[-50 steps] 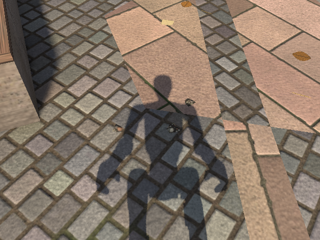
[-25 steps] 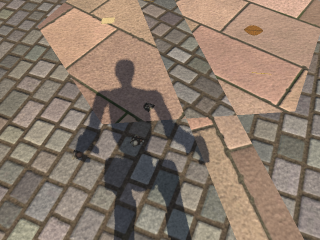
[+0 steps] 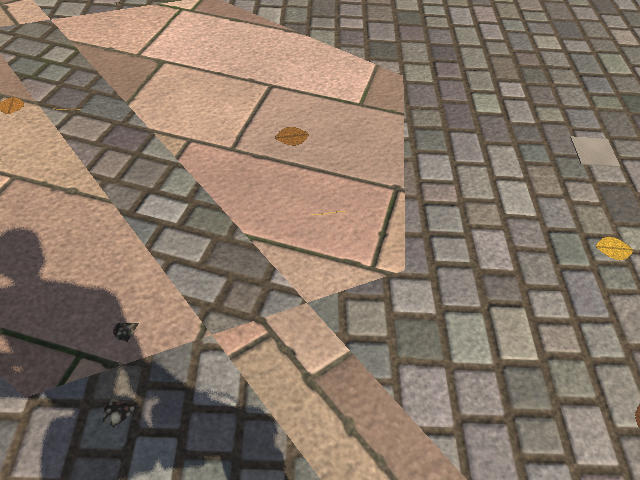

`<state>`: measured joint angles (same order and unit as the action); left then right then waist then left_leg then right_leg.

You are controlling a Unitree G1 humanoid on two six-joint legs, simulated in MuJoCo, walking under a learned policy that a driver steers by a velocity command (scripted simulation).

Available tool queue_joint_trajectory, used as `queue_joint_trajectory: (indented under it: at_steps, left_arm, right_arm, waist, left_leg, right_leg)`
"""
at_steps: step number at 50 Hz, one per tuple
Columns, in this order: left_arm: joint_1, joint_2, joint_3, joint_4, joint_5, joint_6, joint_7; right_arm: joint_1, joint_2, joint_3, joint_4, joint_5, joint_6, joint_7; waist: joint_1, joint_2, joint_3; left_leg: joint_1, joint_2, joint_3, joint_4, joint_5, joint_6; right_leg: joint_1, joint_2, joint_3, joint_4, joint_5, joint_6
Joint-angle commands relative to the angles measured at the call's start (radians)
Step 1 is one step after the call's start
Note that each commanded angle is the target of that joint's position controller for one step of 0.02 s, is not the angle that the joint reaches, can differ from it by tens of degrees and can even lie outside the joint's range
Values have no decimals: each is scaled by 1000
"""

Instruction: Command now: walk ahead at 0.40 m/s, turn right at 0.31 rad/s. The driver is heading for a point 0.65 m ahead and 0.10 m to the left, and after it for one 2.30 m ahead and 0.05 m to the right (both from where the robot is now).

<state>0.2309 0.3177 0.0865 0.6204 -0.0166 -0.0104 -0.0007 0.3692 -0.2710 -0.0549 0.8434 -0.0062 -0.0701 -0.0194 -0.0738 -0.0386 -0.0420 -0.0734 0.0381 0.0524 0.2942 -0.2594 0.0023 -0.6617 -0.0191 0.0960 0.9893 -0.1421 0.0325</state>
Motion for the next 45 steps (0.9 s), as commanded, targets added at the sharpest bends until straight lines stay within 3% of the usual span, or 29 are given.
queue_joint_trajectory:
  at_steps: [1, 6, 7, 8, 9, 10, 11, 12, 13, 14, 15, 16, 17, 20, 22, 24, 27, 31, 33, 34, 35, 36, 37, 38, 39, 40, 41, 43, 45]
  left_arm:
    - [-182, 10, -14, -129, 0, -36, -16]
    - [-237, 13, -22, -149, -14, -50, -41]
    - [-218, 27, -17, -148, -14, -52, -42]
    - [-152, 46, -6, -131, -13, -53, -40]
    - [-27, 83, 17, -88, -10, -50, -33]
    - [135, 133, 42, -47, -3, -44, -21]
    - [264, 248, 61, -32, 17, -36, -6]
    - [284, 212, 47, -23, 14, -40, -8]
    - [211, 155, 23, -20, 12, -48, -15]
    - [149, 109, 10, -21, 8, -50, -17]
    - [91, 77, -1, -19, 9, -54, -21]
    - [44, 46, -9, -17, 16, -62, -24]
    - [22, 55, -5, -11, 20, -71, -23]
    - [17, 55, 3, 24, 29, -99, -19]
    - [33, 60, 6, 48, 32, -105, -13]
    - [29, 73, 8, 61, 28, -106, -6]
    - [71, 101, 17, 93, 17, -102, 5]
    - [100, 127, 29, 127, 1, -71, 14]
    - [92, 159, 37, 126, 2, -50, 24]
    - [88, 169, 38, 123, 4, -39, 30]
    - [75, 166, 33, 118, 1, -33, 36]
    - [105, 126, 14, 98, 20, -41, 41]
    - [186, -5, -29, 52, 33, -71, 23]
    - [109, 89, -15, 47, 4, -114, 2]
    - [16, 113, -12, 16, -30, -131, -8]
    - [-15, 96, -18, 6, -17, -139, -4]
    - [-32, 103, -11, 10, 13, -136, 5]
    - [1, 103, -5, 13, 27, -113, 5]
    - [10, 78, -12, 18, 34, -94, 8]
  right_arm:
    - [-11, -181, -36, -42, 11, -10, 4]
    - [46, -217, -44, -6, 38, 2, 20]
    - [44, -225, -47, -1, 43, 7, 22]
    - [25, -235, -48, 1, 46, 10, 22]
    - [23, -220, -42, 4, 47, 10, 21]
    - [19, -180, -26, -5, 35, 3, 20]
    - [43, -78, 11, -66, 4, -17, 27]
    - [32, -98, 7, -58, 18, -43, 27]
    - [-25, -172, -18, -79, 48, -51, 33]
    - [-70, -166, -16, -85, 55, -50, 35]
    - [-87, -150, -15, -79, 40, -43, 34]
    - [-78, -140, -20, -67, 28, -28, 31]
    - [-44, -114, -16, -60, 31, -15, 35]
    - [-58, -84, -14, -62, 36, 12, 30]
    - [-115, -75, -13, -86, 31, 12, 29]
    - [-174, -64, -7, -106, 26, 5, 42]
    - [-284, -43, 6, -150, 24, 1, 63]
    - [-349, -63, 2, -212, 26, 0, 87]
    - [-310, -96, -15, -229, 26, 6, 92]
    - [-224, -130, -34, -218, 26, 11, 89]
    - [-71, -179, -63, -186, 29, 14, 79]
    - [73, -268, -92, -165, 32, 26, 58]
    - [29, -335, -100, -191, 41, 20, 53]
    - [56, -255, -76, -204, 30, 13, 56]
    - [34, -206, -64, -199, 21, 6, 54]
    - [-28, -191, -58, -203, 22, 0, 54]
    - [-90, -155, -49, -214, 22, -2, 51]
    - [-143, -145, -43, -239, 8, 0, 44]
    - [-138, -157, -46, -230, 14, -4, 34]
  waist:
    - [-21, 176, 130]
    - [-33, 188, 156]
    - [-10, 196, 148]
    - [45, 194, 112]
    - [114, 159, 29]
    - [193, 116, -98]
    - [207, -150, -256]
    - [204, -205, -334]
    - [186, -151, -182]
    - [160, -111, -89]
    - [131, -61, -17]
    - [98, -61, 27]
    - [69, -101, 31]
    - [49, -44, 74]
    - [60, -24, 99]
    - [74, -18, 113]
    - [119, 6, 147]
    - [125, 7, 147]
    - [90, -35, 80]
    - [42, -51, 17]
    - [-44, -36, -66]
    - [-92, 86, -176]
    - [23, 331, -285]
    - [-49, 196, -371]
    - [-54, 140, -231]
    - [-3, 30, -106]
    - [32, 11, -62]
    - [82, 55, -20]
    - [95, 60, 0]
  left_leg:
    - [22, 205, -155, -168, 37, 166]
    - [12, 243, -130, -127, 131, 166]
    - [23, 257, -133, -102, 198, 161]
    - [19, 252, -111, -32, 361, 146]
    - [-5, 210, -55, 124, 552, 121]
    - [-135, 161, 1, 353, 528, 81]
    - [-531, 30, 47, 765, 120, 2]
    - [-657, -32, -110, 954, -297, -1]
    - [-746, 33, -132, 1020, -241, 13]
    - [-741, 76, -108, 996, -155, 26]
    - [-712, 102, -102, 938, -80, 23]
    - [-656, 126, -110, 895, -16, 23]
    - [-603, 128, -113, 888, 24, 12]
    - [-621, 106, -146, 836, 101, -15]
    - [-658, 84, -169, 715, 199, -20]
    - [-614, 65, -135, 547, 326, -11]
    - [-593, 52, -84, 401, 398, 11]
    - [-632, 27, -43, 315, 274, 62]
    - [-528, -38, 25, 322, 157, 99]
    - [-410, -80, 52, 326, 109, 123]
    - [-179, -121, 53, 275, 145, 160]
    - [138, 17, -184, 262, 167, 224]
    - [449, 272, -799, 120, -13, 444]
    - [495, 288, -903, 21, -99, 426]
    - [399, 255, -742, 15, -61, 370]
    - [224, 209, -618, 10, 57, 334]
    - [105, 173, -535, 2, 160, 309]
    - [-45, 135, -474, -42, 283, 314]
    - [-131, 117, -409, -62, 362, 318]
  right_leg:
    - [-99, -28, -65, -182, 53, 9]
    - [88, -12, -139, -390, -39, -46]
    - [138, 0, -145, -425, -58, -68]
    - [251, 25, -162, -478, -35, -94]
    - [442, 53, -176, -527, -2, -127]
    - [713, -8, -105, -500, 4, -161]
    - [1083, -298, 344, -530, -107, -298]
    - [1065, -390, 644, -687, -189, -366]
    - [953, -357, 503, -698, -214, -326]
    - [827, -309, 350, -710, -184, -292]
    - [709, -260, 251, -748, -130, -271]
    - [620, -215, 166, -786, -55, -242]
    - [560, -218, 124, -820, 1, -250]
    - [508, -209, -6, -864, 154, -250]
    - [522, -203, -74, -869, 215, -238]
    - [517, -182, -145, -882, 216, -214]
    - [564, -212, -190, -900, 215, -202]
    - [747, -258, -229, -803, 397, -174]
    - [796, -255, -258, -657, 753, -149]
    - [794, -241, -271, -515, 894, -134]
    - [705, -205, -297, -299, 891, -104]
    - [457, -155, -297, 19, 554, -62]
    - [23, 94, -181, 417, -387, 12]
    - [-79, 58, 43, 479, -413, -18]
    - [-128, 12, 33, 443, -346, -40]
    - [-112, -34, 19, 331, -272, -48]
    - [-55, -69, 11, 232, -233, -44]
    - [40, -85, 7, 166, -197, -24]
    - [62, -86, -19, 83, -167, 9]
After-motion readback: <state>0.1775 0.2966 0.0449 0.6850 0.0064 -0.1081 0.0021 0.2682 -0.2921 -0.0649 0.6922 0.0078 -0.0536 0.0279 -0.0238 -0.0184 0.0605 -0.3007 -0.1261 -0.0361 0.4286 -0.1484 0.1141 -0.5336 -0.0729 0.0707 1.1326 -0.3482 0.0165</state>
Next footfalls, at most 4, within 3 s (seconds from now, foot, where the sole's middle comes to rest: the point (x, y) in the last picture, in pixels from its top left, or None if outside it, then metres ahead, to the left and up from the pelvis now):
0.20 right None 0.21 -0.17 -0.79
0.70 left None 0.53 0.08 -0.79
1.24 right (309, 346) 0.86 -0.05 -0.79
1.72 left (220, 266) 1.12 0.17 -0.79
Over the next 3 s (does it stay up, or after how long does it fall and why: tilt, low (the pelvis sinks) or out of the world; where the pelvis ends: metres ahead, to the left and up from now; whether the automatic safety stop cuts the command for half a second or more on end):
stays up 1.65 -0.06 0.00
